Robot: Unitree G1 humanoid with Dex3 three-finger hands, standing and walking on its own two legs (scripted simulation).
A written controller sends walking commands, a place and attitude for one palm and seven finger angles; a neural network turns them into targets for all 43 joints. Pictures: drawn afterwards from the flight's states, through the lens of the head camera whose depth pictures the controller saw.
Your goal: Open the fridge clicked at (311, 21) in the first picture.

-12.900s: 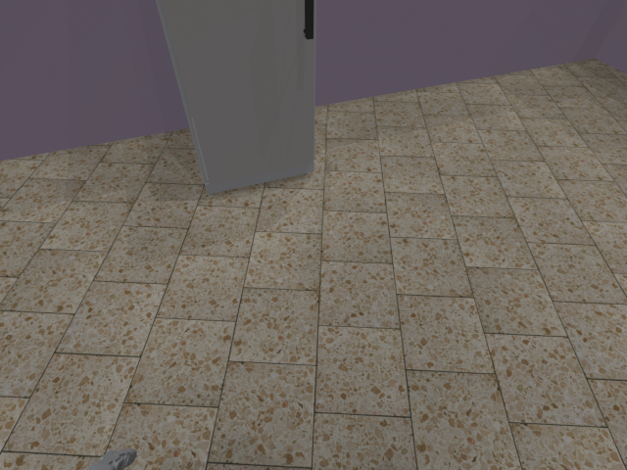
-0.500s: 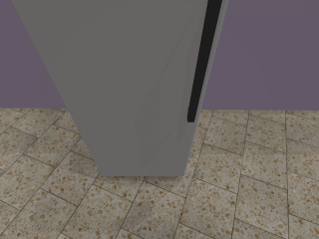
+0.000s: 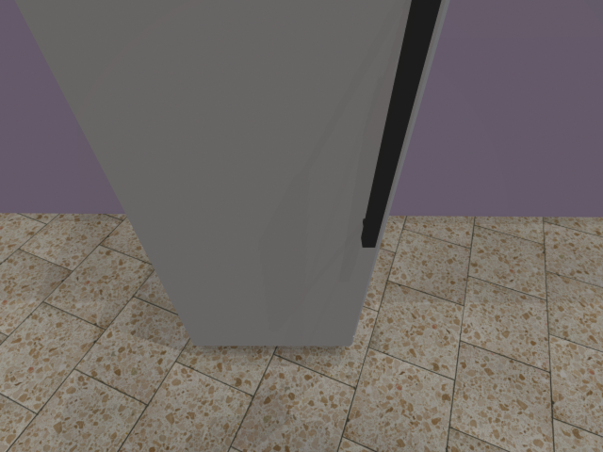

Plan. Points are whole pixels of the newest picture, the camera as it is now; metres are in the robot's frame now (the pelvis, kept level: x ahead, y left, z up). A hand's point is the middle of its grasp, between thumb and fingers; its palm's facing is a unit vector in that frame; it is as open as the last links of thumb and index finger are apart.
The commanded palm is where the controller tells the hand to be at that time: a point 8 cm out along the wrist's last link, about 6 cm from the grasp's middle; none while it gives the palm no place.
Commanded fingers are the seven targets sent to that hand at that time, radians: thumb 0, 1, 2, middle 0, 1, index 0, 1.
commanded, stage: come to a stop and stand still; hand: right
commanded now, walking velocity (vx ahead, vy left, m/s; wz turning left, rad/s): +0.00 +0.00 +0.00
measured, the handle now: (388, 140) +0.52 -0.10 +0.15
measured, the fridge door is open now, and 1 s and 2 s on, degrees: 0 0 0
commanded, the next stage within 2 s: look again from close up in 0.34 s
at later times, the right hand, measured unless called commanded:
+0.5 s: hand out of the picture +0.07 -0.21 -0.16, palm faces -0.02 +0.95 -0.31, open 7.4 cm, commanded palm none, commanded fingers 0.00 -0.90 -0.90 0.20 0.30 0.20 0.30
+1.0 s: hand out of the picture +0.04 -0.19 -0.16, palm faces +0.00 +0.96 -0.29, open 7.4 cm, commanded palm none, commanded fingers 0.00 -0.90 -0.90 0.20 0.30 0.20 0.30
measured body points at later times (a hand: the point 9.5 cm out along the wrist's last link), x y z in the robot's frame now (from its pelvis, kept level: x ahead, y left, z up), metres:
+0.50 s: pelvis +0.01 +0.02 +0.00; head +0.03 +0.02 +0.45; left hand +0.09 +0.29 -0.14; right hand +0.07 -0.26 -0.14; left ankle -0.03 +0.11 -0.74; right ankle +0.02 -0.09 -0.74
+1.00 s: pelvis +0.01 +0.04 +0.00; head +0.02 +0.04 +0.45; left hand +0.08 +0.30 -0.14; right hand +0.04 -0.24 -0.14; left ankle -0.03 +0.11 -0.74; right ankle +0.02 -0.09 -0.74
